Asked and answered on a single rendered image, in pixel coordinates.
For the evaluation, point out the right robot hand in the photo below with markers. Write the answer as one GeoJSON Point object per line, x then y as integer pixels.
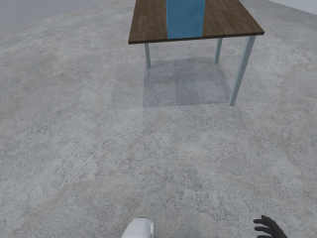
{"type": "Point", "coordinates": [272, 228]}

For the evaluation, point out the table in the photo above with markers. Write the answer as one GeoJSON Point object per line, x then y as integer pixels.
{"type": "Point", "coordinates": [222, 19]}

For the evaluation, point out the left robot thigh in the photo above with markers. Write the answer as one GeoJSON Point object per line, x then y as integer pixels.
{"type": "Point", "coordinates": [139, 228]}

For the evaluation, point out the carton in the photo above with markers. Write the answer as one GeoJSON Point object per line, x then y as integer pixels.
{"type": "Point", "coordinates": [184, 18]}

